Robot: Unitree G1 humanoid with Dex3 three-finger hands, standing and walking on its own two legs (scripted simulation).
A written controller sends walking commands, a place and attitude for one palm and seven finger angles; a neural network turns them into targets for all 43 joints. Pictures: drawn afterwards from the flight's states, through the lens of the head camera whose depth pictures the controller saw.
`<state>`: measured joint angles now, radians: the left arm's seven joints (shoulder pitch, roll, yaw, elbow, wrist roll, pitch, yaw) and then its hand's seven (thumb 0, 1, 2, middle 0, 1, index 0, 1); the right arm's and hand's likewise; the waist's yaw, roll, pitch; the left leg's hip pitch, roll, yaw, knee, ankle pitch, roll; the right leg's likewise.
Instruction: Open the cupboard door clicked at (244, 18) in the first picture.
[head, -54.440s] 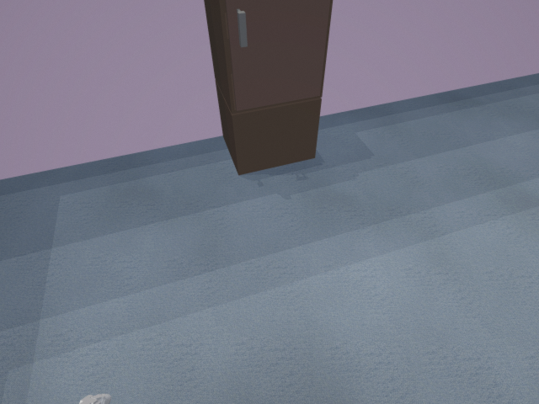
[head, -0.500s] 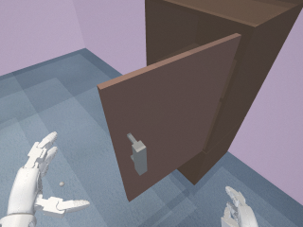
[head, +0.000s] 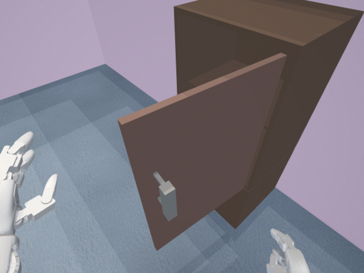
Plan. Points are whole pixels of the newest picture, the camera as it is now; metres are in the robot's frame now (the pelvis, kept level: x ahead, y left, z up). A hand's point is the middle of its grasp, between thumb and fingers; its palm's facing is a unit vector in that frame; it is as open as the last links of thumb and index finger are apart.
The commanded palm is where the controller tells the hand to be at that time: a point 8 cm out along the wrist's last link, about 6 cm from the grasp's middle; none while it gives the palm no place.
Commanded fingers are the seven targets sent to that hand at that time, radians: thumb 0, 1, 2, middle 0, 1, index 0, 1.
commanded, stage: draw the hand back to the body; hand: left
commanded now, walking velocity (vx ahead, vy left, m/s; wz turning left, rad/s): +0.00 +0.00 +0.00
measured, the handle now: (163, 195) +0.29 +0.09 +0.02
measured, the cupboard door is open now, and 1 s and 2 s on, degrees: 84 84 84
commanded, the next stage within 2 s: step back with the hand held close in 0.38 s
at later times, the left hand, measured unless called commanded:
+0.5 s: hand (54, 200) +0.18 +0.24 +0.15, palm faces +0.45 -0.80 -0.39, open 7.5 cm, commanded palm +0.13 +0.28 +0.17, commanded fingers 0.00 0.90 0.90 -0.20 -0.30 -0.20 -0.30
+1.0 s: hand (34, 217) +0.15 +0.25 +0.16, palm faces +0.36 -0.78 -0.51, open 7.4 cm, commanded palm +0.09 +0.30 +0.17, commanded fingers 0.00 0.90 0.90 -0.20 -0.30 -0.20 -0.30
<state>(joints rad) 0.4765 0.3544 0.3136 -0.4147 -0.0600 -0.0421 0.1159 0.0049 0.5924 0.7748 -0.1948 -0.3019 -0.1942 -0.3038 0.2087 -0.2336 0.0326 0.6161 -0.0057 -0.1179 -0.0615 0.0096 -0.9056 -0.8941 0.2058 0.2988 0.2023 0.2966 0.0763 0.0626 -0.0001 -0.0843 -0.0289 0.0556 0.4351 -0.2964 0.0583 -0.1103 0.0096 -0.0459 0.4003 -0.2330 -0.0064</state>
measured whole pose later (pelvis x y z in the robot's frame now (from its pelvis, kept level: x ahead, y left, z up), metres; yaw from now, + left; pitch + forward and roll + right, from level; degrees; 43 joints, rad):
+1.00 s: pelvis -0.07 +0.00 -0.01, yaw -3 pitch -1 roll +0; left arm 0.56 0.43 0.42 -0.49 -0.02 -0.17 0.14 0.01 0.88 0.90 -0.21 -0.30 -0.21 -0.30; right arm 0.22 -0.24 -0.02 0.54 0.00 -0.03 -0.09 0.01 -0.91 -0.89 0.20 0.30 0.20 0.30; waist 0.00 0.00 0.02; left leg -0.27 -0.03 0.12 0.51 -0.23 0.08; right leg -0.32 0.01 0.01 0.49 -0.16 0.00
